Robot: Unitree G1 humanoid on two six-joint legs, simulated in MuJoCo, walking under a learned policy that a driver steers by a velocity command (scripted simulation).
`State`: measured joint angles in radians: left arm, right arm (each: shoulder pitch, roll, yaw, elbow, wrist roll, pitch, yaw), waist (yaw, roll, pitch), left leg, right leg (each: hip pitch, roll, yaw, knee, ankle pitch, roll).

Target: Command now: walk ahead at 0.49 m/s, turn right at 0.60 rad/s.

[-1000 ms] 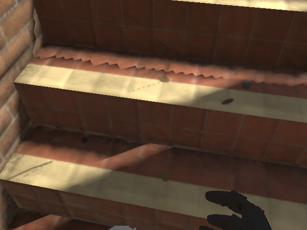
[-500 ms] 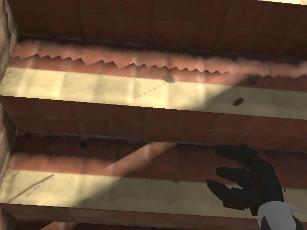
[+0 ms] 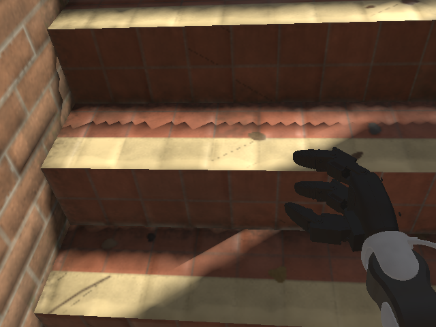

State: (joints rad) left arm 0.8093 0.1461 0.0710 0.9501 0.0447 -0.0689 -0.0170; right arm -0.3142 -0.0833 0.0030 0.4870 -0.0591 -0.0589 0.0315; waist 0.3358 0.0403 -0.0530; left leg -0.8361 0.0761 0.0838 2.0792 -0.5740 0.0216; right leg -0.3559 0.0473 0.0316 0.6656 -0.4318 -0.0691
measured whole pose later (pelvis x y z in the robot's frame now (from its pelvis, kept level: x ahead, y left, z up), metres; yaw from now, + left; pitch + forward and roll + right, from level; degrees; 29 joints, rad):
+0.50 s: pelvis -0.01 +0.06 +0.03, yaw -11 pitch +3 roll +1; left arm 0.35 0.24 0.10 0.89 0.05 -0.12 0.04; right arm 0.11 -0.15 -0.02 0.56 -0.04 0.02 -0.06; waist 0.05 0.02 -0.06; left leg -1.14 0.02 -0.02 2.21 -0.49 0.04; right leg -0.33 0.04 0.22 0.40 -0.15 -0.12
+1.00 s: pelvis +0.00 +0.21 +0.12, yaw -11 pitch -1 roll +0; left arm 0.36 0.24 0.06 0.69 0.06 0.09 0.00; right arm 0.00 -0.06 0.04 0.51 -0.02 0.00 -0.08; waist 0.13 -0.01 -0.01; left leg -0.66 0.18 0.27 1.26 -0.77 0.08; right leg -0.59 0.14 -0.10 1.47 0.03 0.03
